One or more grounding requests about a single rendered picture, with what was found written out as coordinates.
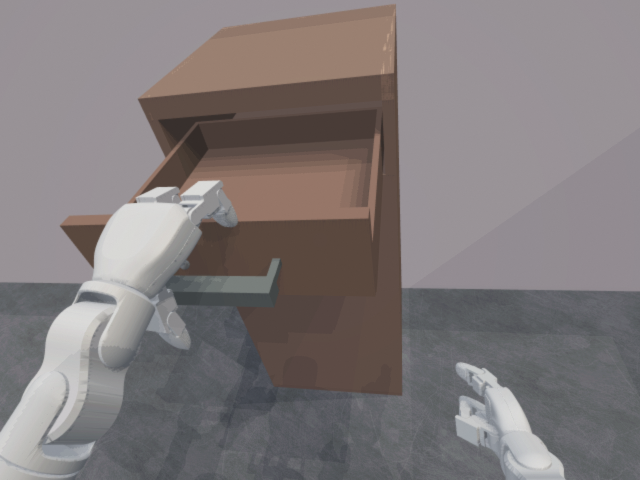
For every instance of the left robot hand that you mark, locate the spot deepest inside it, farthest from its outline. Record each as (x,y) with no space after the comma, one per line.
(145,243)

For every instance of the drawer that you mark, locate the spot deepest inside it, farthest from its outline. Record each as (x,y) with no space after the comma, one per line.
(306,188)

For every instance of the right robot forearm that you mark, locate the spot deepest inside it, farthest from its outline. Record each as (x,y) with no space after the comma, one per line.
(523,456)

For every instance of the handle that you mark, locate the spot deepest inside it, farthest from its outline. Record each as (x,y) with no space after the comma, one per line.
(240,291)

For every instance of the cabinet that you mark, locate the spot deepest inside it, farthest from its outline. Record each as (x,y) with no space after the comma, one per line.
(325,62)

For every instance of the left robot forearm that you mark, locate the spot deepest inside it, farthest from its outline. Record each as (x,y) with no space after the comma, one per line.
(77,394)

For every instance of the right robot hand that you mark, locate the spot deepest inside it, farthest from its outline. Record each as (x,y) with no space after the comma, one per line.
(486,424)

